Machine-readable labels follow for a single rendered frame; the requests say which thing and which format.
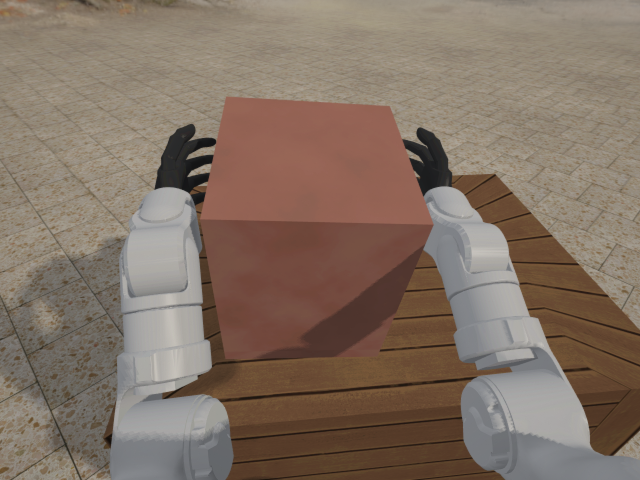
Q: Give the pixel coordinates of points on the right robot forearm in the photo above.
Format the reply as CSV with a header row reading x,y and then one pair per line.
x,y
494,328

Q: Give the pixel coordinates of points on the robot right upper arm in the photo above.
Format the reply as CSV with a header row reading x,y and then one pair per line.
x,y
528,425

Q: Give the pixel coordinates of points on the left robot forearm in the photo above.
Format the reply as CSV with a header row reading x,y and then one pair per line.
x,y
160,287

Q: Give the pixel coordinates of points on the carton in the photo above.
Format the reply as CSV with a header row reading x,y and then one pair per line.
x,y
313,223

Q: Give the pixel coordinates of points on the pedestal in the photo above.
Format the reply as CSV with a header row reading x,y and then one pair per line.
x,y
398,416

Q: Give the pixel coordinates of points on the robot left hand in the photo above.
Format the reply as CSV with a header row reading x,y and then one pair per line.
x,y
174,169

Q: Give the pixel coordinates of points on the robot left upper arm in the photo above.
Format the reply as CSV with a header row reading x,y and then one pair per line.
x,y
183,438

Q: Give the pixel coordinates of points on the robot right hand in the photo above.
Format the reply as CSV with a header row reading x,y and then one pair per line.
x,y
434,170

